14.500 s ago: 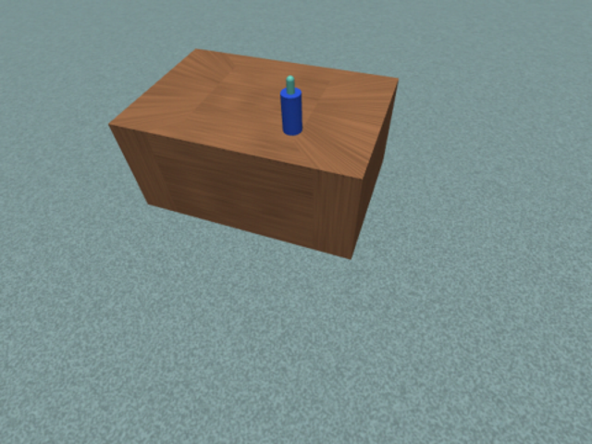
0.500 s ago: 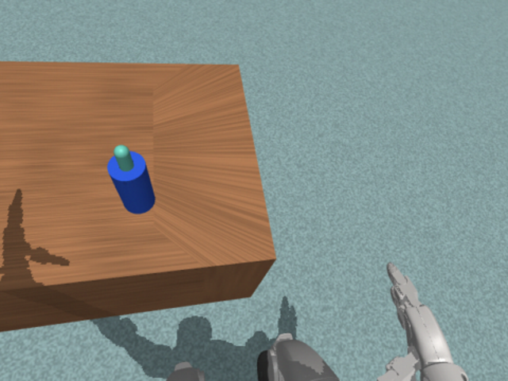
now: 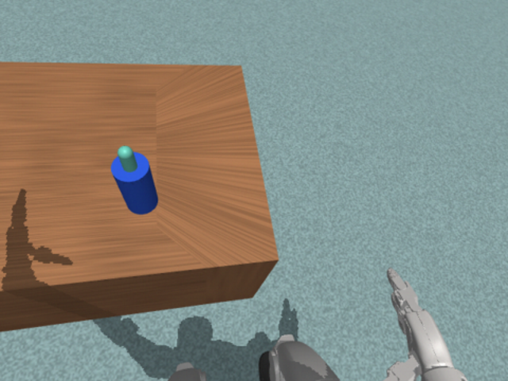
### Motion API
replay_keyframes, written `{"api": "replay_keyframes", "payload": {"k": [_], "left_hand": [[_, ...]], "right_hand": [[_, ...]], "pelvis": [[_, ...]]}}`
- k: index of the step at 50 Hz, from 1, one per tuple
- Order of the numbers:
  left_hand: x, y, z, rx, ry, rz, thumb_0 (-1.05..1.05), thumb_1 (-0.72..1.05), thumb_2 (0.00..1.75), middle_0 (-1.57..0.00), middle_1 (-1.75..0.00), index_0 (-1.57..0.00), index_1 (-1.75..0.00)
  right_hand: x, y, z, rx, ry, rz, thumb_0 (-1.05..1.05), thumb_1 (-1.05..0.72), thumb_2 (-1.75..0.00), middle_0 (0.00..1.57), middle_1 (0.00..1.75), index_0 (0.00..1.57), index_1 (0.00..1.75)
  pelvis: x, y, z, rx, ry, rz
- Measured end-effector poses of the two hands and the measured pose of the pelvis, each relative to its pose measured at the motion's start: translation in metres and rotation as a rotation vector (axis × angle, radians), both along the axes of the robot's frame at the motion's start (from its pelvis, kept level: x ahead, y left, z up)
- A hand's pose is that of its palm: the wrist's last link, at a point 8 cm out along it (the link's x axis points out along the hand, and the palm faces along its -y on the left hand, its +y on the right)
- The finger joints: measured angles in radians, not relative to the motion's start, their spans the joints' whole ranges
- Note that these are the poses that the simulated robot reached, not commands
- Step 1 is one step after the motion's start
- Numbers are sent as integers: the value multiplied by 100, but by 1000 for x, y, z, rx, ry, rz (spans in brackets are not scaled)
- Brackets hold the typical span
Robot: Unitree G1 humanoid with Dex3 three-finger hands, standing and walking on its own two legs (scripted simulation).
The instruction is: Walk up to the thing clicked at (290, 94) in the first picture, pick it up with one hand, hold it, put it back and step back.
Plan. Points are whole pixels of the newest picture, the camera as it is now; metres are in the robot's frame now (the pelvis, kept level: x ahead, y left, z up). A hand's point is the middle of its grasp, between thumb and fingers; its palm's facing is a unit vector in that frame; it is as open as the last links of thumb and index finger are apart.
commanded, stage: go down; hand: left
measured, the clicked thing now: (134, 178) +0.55 +0.18 -0.15
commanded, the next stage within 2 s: approach in 1.10 s
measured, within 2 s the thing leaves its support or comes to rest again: neither
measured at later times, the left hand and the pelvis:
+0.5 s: hand out of the picture +0.45 +0.36 +0.11, palm faces +0.14 -0.99 +0.01, open 17.6 cm; pelvis +0.00 +0.00 +0.00, yaw +0 degrees
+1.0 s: hand out of the picture +0.44 +0.36 +0.11, palm faces +0.15 -0.99 +0.00, open 17.6 cm; pelvis +0.00 +0.00 +0.00, yaw +1 degrees
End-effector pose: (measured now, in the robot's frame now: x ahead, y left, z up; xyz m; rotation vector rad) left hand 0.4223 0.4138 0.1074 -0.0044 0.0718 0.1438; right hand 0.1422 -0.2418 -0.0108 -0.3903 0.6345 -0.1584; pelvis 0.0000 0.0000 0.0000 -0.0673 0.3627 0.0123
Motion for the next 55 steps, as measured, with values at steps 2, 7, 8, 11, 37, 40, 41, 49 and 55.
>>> {"api": "replay_keyframes", "payload": {"k": [2,7,8,11,37,40,41,49,55], "left_hand": [[0,-1,1,-1,-7,0,-2,-61,10,-4,-11,-5,-11],[0,-2,12,2,-32,5,-2,-60,10,-4,-12,-5,-11],[1,-2,15,1,-34,6,-2,-60,11,-4,-12,-5,-11],[1,-2,19,3,-29,5,-2,-60,11,-4,-12,-5,-11],[-4,-2,21,5,-22,-4,-2,-61,10,-4,-12,-5,-11],[-5,-1,16,4,-8,-3,-2,-61,9,-4,-12,-6,-11],[-6,-1,14,6,-2,-4,-2,-61,8,-4,-12,-6,-11],[-8,-2,2,1,-14,4,-2,-61,8,-4,-13,-6,-11],[-2,-3,15,11,-31,-4,-2,-60,9,-4,-13,-6,-12]], "right_hand": [[1,0,0,-1,5,2,-1,54,-5,5,5,6,5],[7,-4,4,-12,-17,1,-1,53,-5,6,5,6,5],[9,-5,5,-12,-24,0,-1,53,-5,6,5,6,5],[12,-5,7,-4,-40,1,-1,53,-5,5,5,6,5],[7,-12,8,-19,-49,-19,-1,53,-5,5,5,6,5],[6,-9,5,-7,-42,-10,-1,53,-5,5,5,6,5],[5,-8,4,-3,-38,-6,-1,53,-5,5,5,6,5],[2,-7,4,-14,-17,3,-1,53,-4,6,5,6,5],[8,-12,11,-34,-35,-11,-1,53,-5,6,5,6,5]], "pelvis": [[1,-1,1,0,-3,1],[3,-2,3,2,-14,3],[4,-2,3,2,-15,3],[4,-3,4,3,-17,5],[0,-3,4,3,-25,6],[-2,-3,2,4,-19,6],[-3,-3,2,5,-15,5],[-2,-4,1,6,-12,7],[3,-3,4,4,-22,7]]}}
